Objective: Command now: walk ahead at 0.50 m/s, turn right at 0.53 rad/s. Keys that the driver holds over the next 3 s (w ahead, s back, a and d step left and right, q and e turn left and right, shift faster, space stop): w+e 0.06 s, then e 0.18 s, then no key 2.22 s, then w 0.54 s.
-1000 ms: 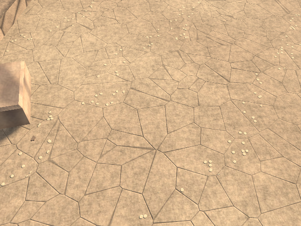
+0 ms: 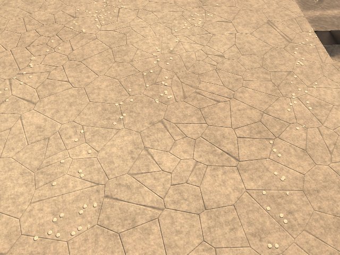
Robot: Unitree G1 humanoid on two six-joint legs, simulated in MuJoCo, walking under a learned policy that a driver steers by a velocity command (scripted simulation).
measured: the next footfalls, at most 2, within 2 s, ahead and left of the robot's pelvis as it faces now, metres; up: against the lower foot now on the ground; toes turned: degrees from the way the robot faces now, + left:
right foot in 0.26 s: +0.29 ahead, -0.16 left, +0.00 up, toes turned -12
left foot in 0.70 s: +0.31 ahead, +0.08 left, +0.00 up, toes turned -13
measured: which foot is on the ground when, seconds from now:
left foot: down 0.00-0.26, up 0.28-0.68, down 0.70-1.00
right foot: up 0.00-0.24, down 0.26-1.00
